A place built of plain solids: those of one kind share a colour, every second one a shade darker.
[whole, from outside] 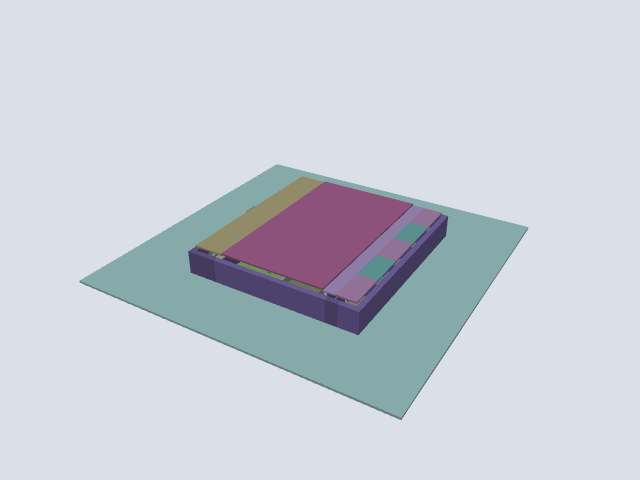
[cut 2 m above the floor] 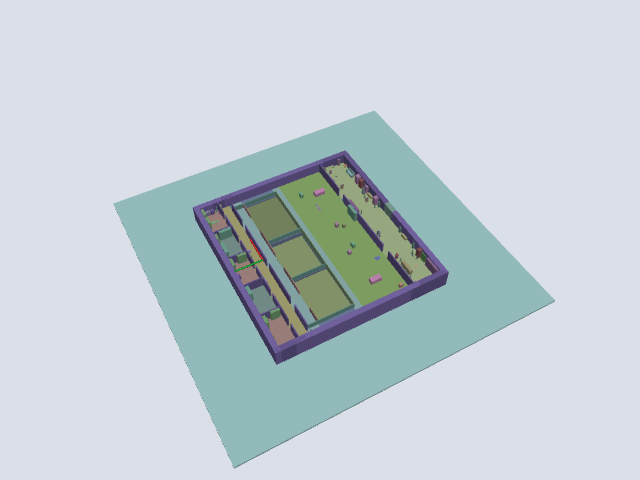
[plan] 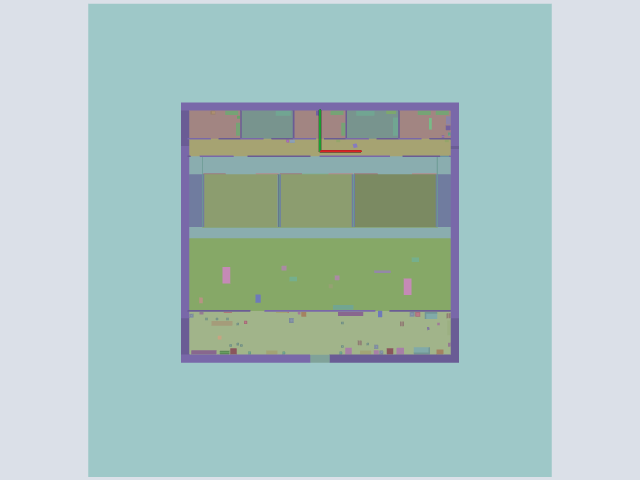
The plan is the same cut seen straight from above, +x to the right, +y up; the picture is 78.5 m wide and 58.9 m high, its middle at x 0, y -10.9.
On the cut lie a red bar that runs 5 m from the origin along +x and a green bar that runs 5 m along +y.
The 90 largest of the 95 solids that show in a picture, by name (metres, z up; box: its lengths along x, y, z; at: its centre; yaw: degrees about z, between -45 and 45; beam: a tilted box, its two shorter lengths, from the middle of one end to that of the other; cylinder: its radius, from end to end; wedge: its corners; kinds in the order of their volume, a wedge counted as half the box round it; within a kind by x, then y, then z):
{
 "ground_under_all_1": {"box": [56.89, 58.08, 0.4], "at": [0.0, -10.94, -0.75]},
 "wall_1": {"box": [1.0, 7.25, 4.22], "at": [-16.55, -22.32, 1.51]},
 "wall_2": {"box": [1.0, 20.78, 4.22], "at": [-16.55, -10.11, 1.51]},
 "wall_3": {"box": [1.0, 3.95, 4.22], "at": [-16.55, 0.46, 1.51]},
 "wall_4": {"box": [1.0, 5.35, 4.22], "at": [-16.55, 3.31, 1.51]},
 "wall_5": {"box": [2.86, 0.2, 4.22], "at": [-14.82, 1.53, 1.51]},
 "wall_6": {"box": [2.86, 0.2, 4.22], "at": [-14.82, 1.53, 1.51]},
 "wall_7": {"box": [8.26, 1.0, 4.22], "at": [-12.92, 5.48, 1.51]},
 "wall_8": {"box": [4.17, 0.2, 4.22], "at": [-12.67, -0.62, 1.51]},
 "wall_9": {"box": [7.73, 0.2, 4.22], "at": [-12.39, -19.6, 1.51]},
 "wall_10": {"box": [5.51, 0.2, 4.22], "at": [-9.69, 1.53, 1.51]},
 "wall_11": {"box": [0.2, 3.75, 4.22], "at": [-9.69, 3.31, 1.51]},
 "wall_12": {"box": [15.85, 1.0, 4.22], "at": [-9.13, -25.45, 1.51]},
 "wall_13": {"box": [2.86, 0.2, 4.22], "at": [-8.36, 1.53, 1.51]},
 "wall_14": {"box": [8.26, 1.0, 4.22], "at": [-6.46, 5.48, 1.51]},
 "wall_15": {"box": [7.73, 0.2, 4.22], "at": [-5.02, -0.62, 1.51]},
 "wall_16": {"box": [2.86, 0.2, 4.22], "at": [-4.56, 1.53, 1.51]},
 "wall_17": {"box": [5.51, 0.2, 4.22], "at": [-3.23, 1.53, 1.51]},
 "wall_18": {"box": [0.2, 3.75, 4.22], "at": [-3.23, 3.31, 1.51]},
 "wall_19": {"box": [2.86, 0.2, 4.22], "at": [-1.9, 1.53, 1.51]},
 "wall_20": {"box": [13.64, 0.2, 4.22], "at": [0.0, -19.6, 1.51]},
 "wall_21": {"box": [8.26, 1.0, 4.22], "at": [0.0, 5.48, 1.51]},
 "wall_22": {"box": [2.86, 0.2, 4.22], "at": [1.9, 1.53, 1.51]},
 "wall_23": {"box": [0.2, 3.75, 4.22], "at": [3.23, 3.31, 1.51]},
 "wall_24": {"box": [8.64, 0.2, 4.22], "at": [4.26, -0.62, 1.51]},
 "wall_25": {"box": [2.86, 0.2, 4.22], "at": [4.56, 1.53, 1.51]},
 "wall_26": {"box": [8.26, 1.0, 4.22], "at": [6.46, 5.48, 1.51]},
 "wall_27": {"box": [2.86, 0.2, 4.22], "at": [8.36, 1.53, 1.51]},
 "wall_28": {"box": [15.85, 1.0, 4.22], "at": [9.13, -25.45, 1.51]},
 "wall_29": {"box": [0.2, 3.75, 4.22], "at": [9.69, 3.31, 1.51]},
 "wall_30": {"box": [2.86, 0.2, 4.22], "at": [11.02, 1.53, 1.51]},
 "wall_31": {"box": [7.73, 0.2, 4.22], "at": [12.39, -19.6, 1.51]},
 "wall_32": {"box": [4.62, 0.2, 4.22], "at": [12.45, -0.62, 1.51]},
 "wall_33": {"box": [8.26, 1.0, 4.22], "at": [12.92, 5.48, 1.51]},
 "wall_34": {"box": [2.86, 0.2, 4.22], "at": [14.82, 1.53, 1.51]},
 "wall_35": {"box": [1.0, 7.25, 4.22], "at": [16.55, -22.32, 1.51]},
 "wall_36": {"box": [1.0, 20.78, 4.22], "at": [16.55, -10.11, 1.51]},
 "wall_37": {"box": [1.0, 3.95, 4.22], "at": [16.55, 0.46, 1.51]},
 "wall_38": {"box": [1.0, 5.35, 4.22], "at": [16.55, 3.31, 1.51]},
 "floor_yard_1": {"box": [32.3, 8.9, 1.5], "at": [0.0, -15.15, 0.15]},
 "floor_lobby_1": {"box": [32.3, 5.45, 1.5], "at": [0.0, -22.32, 0.15]},
 "floor_plot_1": {"box": [9.0, 6.48, 1.24], "at": [-9.7, -6.06, 0.02]},
 "floor_plot_2": {"box": [8.7, 6.48, 0.6], "at": [-0.45, -6.06, -0.3]},
 "floor_plot_3": {"box": [9.9, 6.48, 1.24], "at": [9.25, -6.06, 0.02]},
 "ceil_hall_1": {"box": [32.3, 18.98, 0.3], "at": [0.0, -10.11, 4.6]},
 "floor_walkway_1": {"box": [32.3, 1.4, 1.5], "at": [0.0, -10.0, 0.15]},
 "floor_walkway_2": {"box": [32.3, 2.2, 1.5], "at": [0.0, -1.72, 0.15]},
 "floor_back_corridor_1": {"box": [32.3, 2.15, 1.5], "at": [0.0, 0.46, 0.15]},
 "floor_store_1": {"box": [6.46, 3.55, 1.5], "at": [-12.92, 3.31, 0.15]},
 "floor_store_2": {"box": [6.46, 3.55, 1.5], "at": [0.0, 3.31, 0.15]},
 "floor_store_3": {"box": [6.46, 3.55, 1.5], "at": [12.92, 3.31, 0.15]},
 "floor_office_1": {"box": [6.46, 3.55, 1.5], "at": [-6.46, 3.31, 0.15]},
 "floor_office_2": {"box": [6.46, 3.55, 1.5], "at": [6.46, 3.31, 0.15]},
 "ceil_lobby_1": {"box": [32.3, 5.45, 0.3], "at": [0.0, -22.32, 4.45]},
 "floor_baulk_1": {"box": [1.95, 6.48, 1.5], "at": [-15.18, -6.06, 0.15]},
 "floor_baulk_2": {"box": [0.4, 6.48, 1.5], "at": [-5.0, -6.06, 0.15]},
 "floor_baulk_3": {"box": [0.4, 6.48, 1.5], "at": [4.1, -6.06, 0.15]},
 "floor_baulk_4": {"box": [1.95, 6.48, 1.5], "at": [15.18, -6.06, 0.15]},
 "ceil_back_corridor_1": {"box": [32.3, 2.15, 0.3], "at": [0.0, 0.46, 4.3]},
 "ceil_store_1": {"box": [6.46, 3.55, 0.3], "at": [-12.92, 3.31, 4.3]},
 "ceil_store_2": {"box": [6.46, 3.55, 0.3], "at": [0.0, 3.31, 4.3]},
 "ceil_store_3": {"box": [6.46, 3.55, 0.3], "at": [12.92, 3.31, 4.3]},
 "ceil_office_1": {"box": [6.46, 3.55, 0.3], "at": [-6.46, 3.31, 4.3]},
 "ceil_office_2": {"box": [6.46, 3.55, 0.3], "at": [6.46, 3.31, 4.3]},
 "door_leaf_1": {"box": [2.4, 0.97, 4.77], "at": [0.0, -25.46, 1.78]},
 "shelves_store_1": {"box": [1.6, 0.5, 2.0], "at": [-10.84, 4.7, 1.9]},
 "shelves_store_2": {"box": [0.5, 1.6, 2.0], "at": [-10.07, 2.68, 1.9]},
 "shelves_store_3": {"box": [1.6, 0.5, 2.0], "at": [2.08, 4.7, 1.9]},
 "shelves_store_4": {"box": [0.5, 1.6, 2.0], "at": [2.85, 2.68, 1.9]},
 "shelves_store_5": {"box": [1.6, 0.5, 2.0], "at": [12.8, 4.7, 1.9]},
 "shelves_store_6": {"box": [1.6, 0.5, 2.0], "at": [15.0, 4.7, 1.9]},
 "rail_baulk_1": {"box": [0.12, 8.58, 2.55], "at": [-14.4, -5.01, 0.68]},
 "rail_baulk_2": {"box": [0.12, 6.48, 2.55], "at": [-5.0, -6.06, 0.68]},
 "rail_baulk_3": {"box": [0.12, 6.48, 2.55], "at": [4.1, -6.06, 0.68]},
 "rail_baulk_4": {"box": [0.12, 8.58, 2.55], "at": [14.4, -5.01, 0.68]},
 "rail_far_1": {"box": [28.92, 0.12, 2.55], "at": [0.0, -9.36, 0.68]},
 "cabinets_office_1": {"box": [1.85, 0.6, 2.0], "at": [-4.5, 4.65, 1.9]},
 "cabinets_office_2": {"box": [2.25, 0.6, 2.0], "at": [5.57, 4.65, 1.9]},
 "cabinets_office_3": {"box": [0.6, 2.25, 2.0], "at": [9.26, 3.0, 1.9]},
 "lockers_lobby_1": {"box": [3.1, 0.5, 1.8], "at": [-14.25, -24.67, 1.8]},
 "lockers_lobby_2": {"box": [3.1, 0.5, 1.8], "at": [3.75, -19.98, 1.8]},
 "cabinets_hall_1": {"box": [2.5, 0.6, 2.0], "at": [2.85, -19.17, 1.9]},
 "console_hall_1": {"box": [0.95, 2.0, 0.79], "at": [-11.49, -15.23, 1.29]},
 "console_hall_2": {"box": [0.95, 2.0, 0.79], "at": [10.75, -16.64, 1.29]},
 "machine_lobby_1": {"box": [0.8, 0.8, 1.7], "at": [3.5, -24.52, 1.85]},
 "machine_lobby_2": {"box": [0.9, 0.8, 1.73], "at": [9.85, -24.52, 1.86]},
 "drinks_machine_lobby_1": {"box": [0.8, 0.75, 1.85], "at": [-10.6, -24.55, 1.82]},
 "drinks_machine_lobby_2": {"box": [0.8, 0.75, 1.85], "at": [8.6, -24.55, 1.82]},
 "desk_lobby_1": {"box": [2.55, 0.6, 1.05], "at": [-12.03, -21.13, 1.42]},
 "step_strewn_mat_1": {"box": [0.67, 1.0, 1.52], "at": [-7.59, -18.1, 0.16]}
}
